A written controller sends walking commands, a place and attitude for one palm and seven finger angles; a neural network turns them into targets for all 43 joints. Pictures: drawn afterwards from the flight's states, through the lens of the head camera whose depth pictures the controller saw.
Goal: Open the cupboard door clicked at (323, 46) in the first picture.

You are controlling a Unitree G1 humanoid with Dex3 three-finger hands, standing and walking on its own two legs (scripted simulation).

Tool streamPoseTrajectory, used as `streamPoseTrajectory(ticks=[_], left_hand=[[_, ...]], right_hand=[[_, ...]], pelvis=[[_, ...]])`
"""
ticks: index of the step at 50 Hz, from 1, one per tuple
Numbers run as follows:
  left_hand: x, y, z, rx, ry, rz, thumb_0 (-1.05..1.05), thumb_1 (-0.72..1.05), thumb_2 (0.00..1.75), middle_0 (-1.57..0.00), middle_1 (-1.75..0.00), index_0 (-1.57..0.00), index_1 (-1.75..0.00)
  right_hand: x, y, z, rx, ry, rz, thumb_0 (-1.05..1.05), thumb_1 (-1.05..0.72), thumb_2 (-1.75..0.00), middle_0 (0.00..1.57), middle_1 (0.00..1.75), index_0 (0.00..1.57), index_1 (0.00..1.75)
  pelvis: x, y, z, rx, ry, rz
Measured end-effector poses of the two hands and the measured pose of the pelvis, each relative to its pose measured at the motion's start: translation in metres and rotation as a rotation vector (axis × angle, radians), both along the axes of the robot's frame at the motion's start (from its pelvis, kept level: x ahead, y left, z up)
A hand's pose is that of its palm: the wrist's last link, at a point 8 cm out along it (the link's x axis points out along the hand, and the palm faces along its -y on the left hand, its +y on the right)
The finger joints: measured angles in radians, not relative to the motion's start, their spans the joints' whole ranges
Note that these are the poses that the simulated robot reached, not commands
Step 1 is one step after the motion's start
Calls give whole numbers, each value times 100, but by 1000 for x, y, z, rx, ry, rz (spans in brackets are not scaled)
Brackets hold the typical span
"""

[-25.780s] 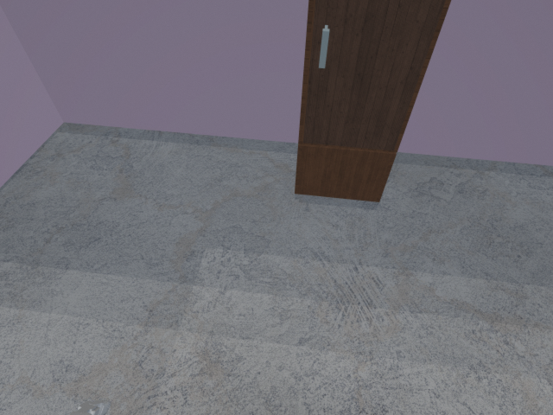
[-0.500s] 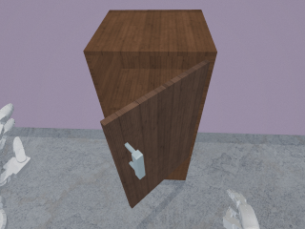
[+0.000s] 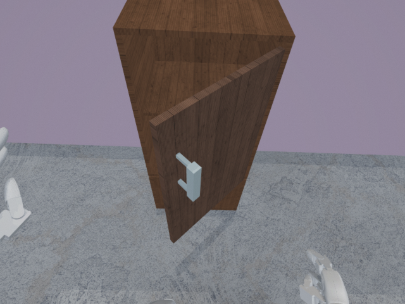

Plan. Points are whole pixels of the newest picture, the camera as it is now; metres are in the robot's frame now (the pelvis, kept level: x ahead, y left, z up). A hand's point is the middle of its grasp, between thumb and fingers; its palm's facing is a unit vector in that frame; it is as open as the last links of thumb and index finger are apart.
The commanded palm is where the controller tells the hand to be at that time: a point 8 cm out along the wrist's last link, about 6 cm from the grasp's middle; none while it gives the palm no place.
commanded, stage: step back with the hand held close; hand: left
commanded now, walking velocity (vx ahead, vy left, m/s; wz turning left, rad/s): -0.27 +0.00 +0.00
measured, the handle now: (187, 177) +0.37 +0.06 +0.01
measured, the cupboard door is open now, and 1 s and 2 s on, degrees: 45 45 45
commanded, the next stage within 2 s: stop stepping back and stand still in 0.62 s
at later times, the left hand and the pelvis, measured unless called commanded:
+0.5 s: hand out of the picture +0.13 +0.27 +0.17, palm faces +0.39 -0.78 -0.49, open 7.4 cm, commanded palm +0.07 +0.31 +0.18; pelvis -0.06 +0.01 +0.00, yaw +2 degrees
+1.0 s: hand out of the picture +0.04 +0.27 +0.18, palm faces +0.39 -0.82 -0.43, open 7.4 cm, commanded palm -0.01 +0.31 +0.18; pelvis -0.16 +0.01 -0.01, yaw -2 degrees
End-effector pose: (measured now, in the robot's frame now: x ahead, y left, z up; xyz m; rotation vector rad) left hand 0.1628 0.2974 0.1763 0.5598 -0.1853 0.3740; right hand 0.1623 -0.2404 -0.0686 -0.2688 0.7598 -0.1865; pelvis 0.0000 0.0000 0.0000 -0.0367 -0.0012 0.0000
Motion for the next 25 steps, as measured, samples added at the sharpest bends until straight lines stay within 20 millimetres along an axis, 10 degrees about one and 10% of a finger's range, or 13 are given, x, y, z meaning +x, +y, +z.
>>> streamPoseTrajectory(ticks=[25], left_hand=[[-75, 6, 13, 46, -70, -55, 1, 88, 90, -22, -30, -21, -30]], right_hand=[[-46, 7, 7, -13, -56, 24, 1, -90, -90, 21, 30, 21, 30]], pelvis=[[-64, 6, -4, -30, 6, 34]])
